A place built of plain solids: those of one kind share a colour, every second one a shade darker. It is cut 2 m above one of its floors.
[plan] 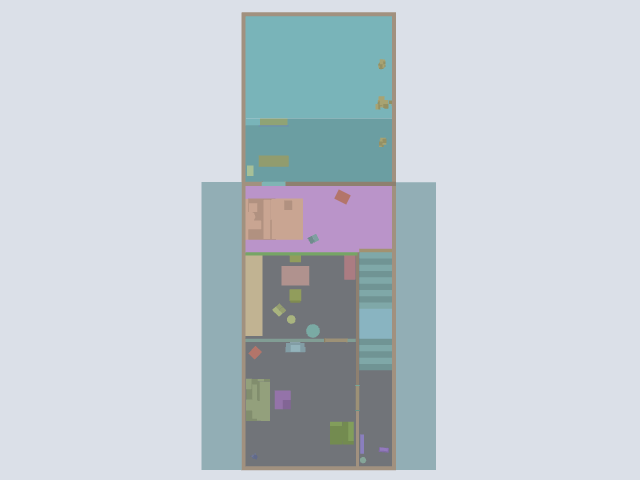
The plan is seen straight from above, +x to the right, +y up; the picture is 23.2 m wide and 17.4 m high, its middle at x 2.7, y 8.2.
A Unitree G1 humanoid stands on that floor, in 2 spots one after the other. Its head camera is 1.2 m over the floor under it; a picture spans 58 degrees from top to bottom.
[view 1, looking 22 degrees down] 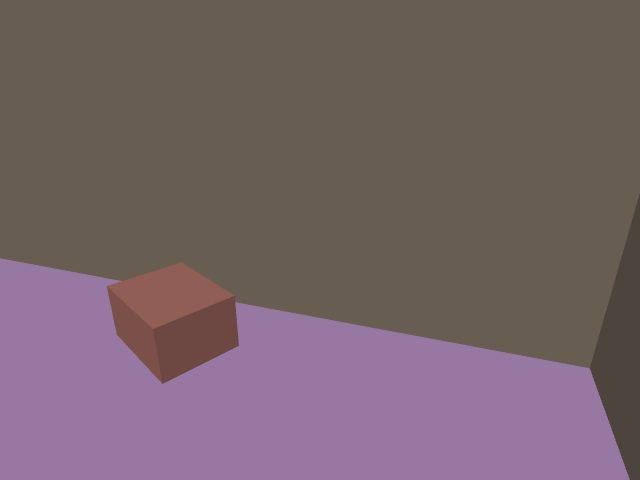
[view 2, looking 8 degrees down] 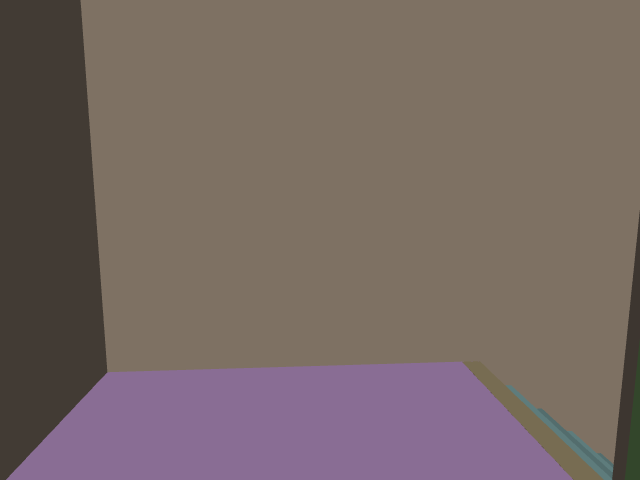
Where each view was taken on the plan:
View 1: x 4.72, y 8.36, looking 109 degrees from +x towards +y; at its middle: wall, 2.05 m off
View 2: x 2.65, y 9.01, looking -4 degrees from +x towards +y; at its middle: wall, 2.70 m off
